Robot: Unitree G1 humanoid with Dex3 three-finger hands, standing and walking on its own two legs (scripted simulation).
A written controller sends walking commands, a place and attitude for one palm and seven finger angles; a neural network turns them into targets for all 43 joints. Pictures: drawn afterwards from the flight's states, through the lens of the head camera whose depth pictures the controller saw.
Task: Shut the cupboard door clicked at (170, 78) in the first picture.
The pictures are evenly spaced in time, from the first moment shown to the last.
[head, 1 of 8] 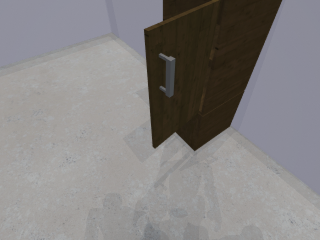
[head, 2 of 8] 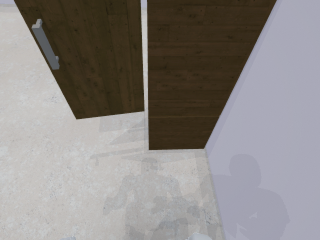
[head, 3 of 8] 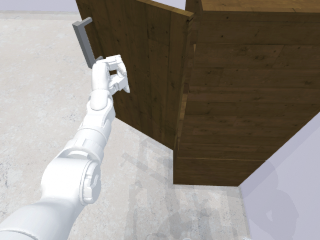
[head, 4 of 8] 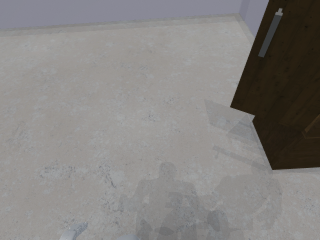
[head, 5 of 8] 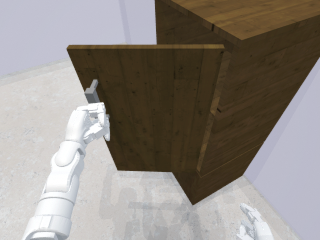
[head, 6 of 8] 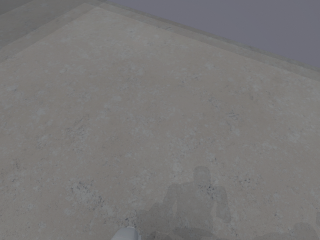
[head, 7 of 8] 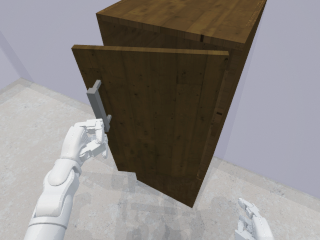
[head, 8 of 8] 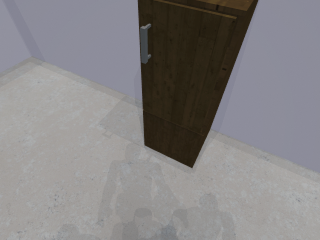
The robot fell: no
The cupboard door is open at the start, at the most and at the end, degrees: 98 98 0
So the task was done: yes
